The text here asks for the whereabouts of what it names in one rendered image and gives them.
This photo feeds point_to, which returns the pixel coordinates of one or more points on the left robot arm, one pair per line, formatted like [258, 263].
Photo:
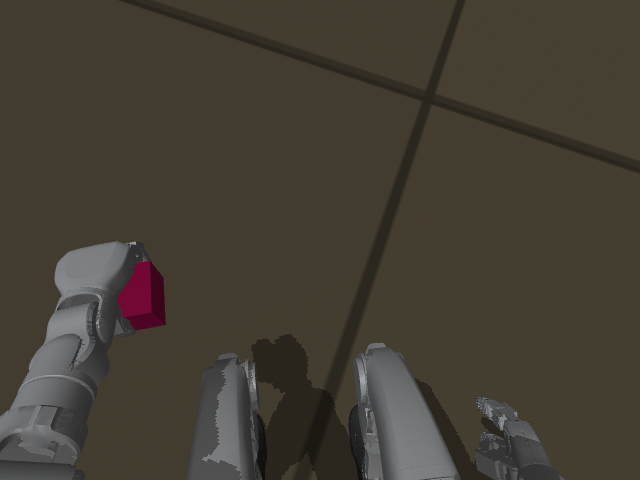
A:
[43, 433]

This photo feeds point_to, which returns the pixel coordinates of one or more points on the small box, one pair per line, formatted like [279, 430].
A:
[142, 300]

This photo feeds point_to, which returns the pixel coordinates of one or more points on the right robot arm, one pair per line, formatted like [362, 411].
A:
[538, 472]

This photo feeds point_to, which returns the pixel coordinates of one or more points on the right robot foot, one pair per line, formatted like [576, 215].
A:
[356, 442]

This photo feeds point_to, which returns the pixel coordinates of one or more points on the right robot hand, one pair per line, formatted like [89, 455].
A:
[502, 459]

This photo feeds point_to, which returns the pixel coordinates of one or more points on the left robot hand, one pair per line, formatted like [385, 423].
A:
[107, 266]

